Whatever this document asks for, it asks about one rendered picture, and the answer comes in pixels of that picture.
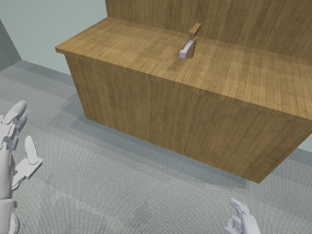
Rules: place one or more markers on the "robot right hand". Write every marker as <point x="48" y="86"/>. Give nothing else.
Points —
<point x="245" y="224"/>

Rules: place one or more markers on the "tap lever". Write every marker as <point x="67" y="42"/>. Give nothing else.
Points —
<point x="183" y="53"/>

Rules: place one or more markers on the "counter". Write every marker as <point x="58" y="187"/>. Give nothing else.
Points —
<point x="241" y="100"/>

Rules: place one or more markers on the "robot left forearm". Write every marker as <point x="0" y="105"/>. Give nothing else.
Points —
<point x="9" y="222"/>

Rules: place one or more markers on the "robot left hand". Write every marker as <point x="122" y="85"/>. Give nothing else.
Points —
<point x="10" y="127"/>

